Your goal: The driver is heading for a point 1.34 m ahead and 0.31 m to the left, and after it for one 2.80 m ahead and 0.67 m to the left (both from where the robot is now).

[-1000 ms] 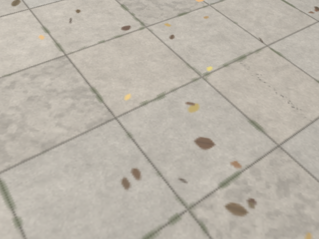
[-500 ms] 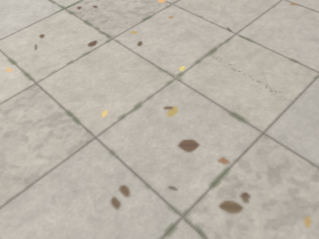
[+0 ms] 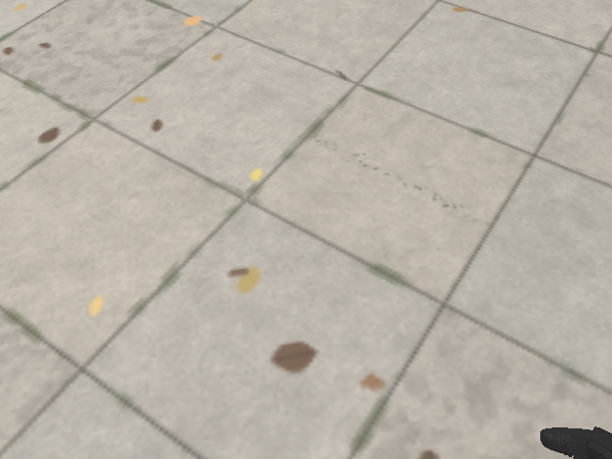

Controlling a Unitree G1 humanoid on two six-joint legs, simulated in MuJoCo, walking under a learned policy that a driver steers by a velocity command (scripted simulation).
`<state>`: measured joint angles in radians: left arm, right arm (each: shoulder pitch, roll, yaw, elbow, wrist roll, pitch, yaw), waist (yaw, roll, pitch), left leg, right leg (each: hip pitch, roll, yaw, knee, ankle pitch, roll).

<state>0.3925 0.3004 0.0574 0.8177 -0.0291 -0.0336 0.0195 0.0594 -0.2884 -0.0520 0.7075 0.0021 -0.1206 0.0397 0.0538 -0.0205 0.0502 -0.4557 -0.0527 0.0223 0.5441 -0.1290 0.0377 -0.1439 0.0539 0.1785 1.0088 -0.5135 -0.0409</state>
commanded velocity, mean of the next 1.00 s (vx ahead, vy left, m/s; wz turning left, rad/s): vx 0.50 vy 0.00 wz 0.38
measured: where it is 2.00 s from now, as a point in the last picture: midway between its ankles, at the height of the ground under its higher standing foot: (241, 229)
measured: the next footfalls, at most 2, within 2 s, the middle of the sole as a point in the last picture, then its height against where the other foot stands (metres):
right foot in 0.38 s outside the picture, level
left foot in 0.90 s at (260, 391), level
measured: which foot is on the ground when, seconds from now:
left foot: down 0.00-0.38, up 0.40-0.88, down 0.90-1.00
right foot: up 0.00-0.36, down 0.38-0.92, up 0.94-1.00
